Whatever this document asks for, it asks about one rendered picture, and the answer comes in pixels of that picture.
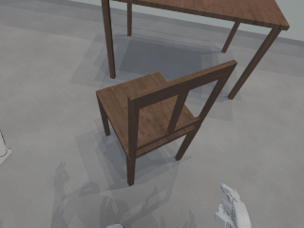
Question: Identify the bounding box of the table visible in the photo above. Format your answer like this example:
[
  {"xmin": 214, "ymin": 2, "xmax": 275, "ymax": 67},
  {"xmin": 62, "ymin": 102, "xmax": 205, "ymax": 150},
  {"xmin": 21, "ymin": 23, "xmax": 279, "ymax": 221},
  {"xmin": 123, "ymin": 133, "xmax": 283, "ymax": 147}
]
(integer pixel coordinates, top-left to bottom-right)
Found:
[{"xmin": 101, "ymin": 0, "xmax": 290, "ymax": 100}]

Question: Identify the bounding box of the left robot hand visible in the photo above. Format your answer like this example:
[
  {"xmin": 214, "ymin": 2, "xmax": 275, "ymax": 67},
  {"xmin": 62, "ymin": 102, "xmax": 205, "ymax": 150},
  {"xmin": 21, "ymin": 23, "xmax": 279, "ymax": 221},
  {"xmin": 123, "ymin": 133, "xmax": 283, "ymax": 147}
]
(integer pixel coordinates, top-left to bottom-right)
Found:
[{"xmin": 0, "ymin": 130, "xmax": 12, "ymax": 165}]

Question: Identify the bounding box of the chair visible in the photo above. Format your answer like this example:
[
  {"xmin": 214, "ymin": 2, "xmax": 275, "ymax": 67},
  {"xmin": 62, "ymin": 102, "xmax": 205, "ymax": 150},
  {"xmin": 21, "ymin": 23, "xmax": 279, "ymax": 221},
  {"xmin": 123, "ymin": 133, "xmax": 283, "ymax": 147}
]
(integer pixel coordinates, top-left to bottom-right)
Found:
[{"xmin": 96, "ymin": 60, "xmax": 238, "ymax": 186}]

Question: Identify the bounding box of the right robot hand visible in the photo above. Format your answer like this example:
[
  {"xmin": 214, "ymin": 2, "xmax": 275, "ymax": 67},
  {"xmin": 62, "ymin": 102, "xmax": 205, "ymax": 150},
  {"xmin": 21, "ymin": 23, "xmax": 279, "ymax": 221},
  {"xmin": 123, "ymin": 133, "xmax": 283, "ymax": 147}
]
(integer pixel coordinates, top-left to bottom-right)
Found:
[{"xmin": 216, "ymin": 183, "xmax": 253, "ymax": 228}]

